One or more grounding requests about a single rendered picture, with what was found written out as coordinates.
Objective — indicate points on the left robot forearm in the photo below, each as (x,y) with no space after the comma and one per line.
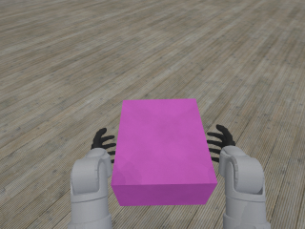
(89,191)

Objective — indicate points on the carton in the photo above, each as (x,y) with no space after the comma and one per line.
(162,155)

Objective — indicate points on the right robot hand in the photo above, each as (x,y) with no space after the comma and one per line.
(226,137)

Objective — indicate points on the right robot forearm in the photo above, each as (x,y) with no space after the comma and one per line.
(245,195)

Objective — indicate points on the left robot hand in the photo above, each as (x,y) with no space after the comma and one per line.
(98,140)

